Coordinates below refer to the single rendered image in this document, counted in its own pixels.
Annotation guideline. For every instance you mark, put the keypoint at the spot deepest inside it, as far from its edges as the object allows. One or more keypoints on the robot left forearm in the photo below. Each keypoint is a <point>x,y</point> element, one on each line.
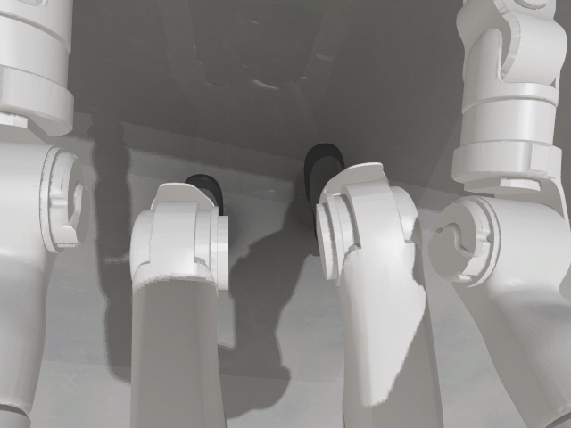
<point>35,43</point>

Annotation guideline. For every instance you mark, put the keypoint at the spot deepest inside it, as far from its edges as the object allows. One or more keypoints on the left robot upper arm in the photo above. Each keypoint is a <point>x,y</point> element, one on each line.
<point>44,208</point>

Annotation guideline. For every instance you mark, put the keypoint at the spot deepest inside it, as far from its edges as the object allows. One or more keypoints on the right robot upper arm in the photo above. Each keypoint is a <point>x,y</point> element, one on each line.
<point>506,260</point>

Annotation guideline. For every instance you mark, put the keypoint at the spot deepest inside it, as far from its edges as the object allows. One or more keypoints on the right robot thigh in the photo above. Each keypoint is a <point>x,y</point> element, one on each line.
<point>390,370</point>

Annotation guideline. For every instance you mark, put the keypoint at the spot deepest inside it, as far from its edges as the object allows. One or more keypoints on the robot right foot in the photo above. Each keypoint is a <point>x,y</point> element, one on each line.
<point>323,162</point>

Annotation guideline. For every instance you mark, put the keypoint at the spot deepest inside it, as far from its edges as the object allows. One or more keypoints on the robot right forearm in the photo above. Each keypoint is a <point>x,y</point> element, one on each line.
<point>514,51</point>

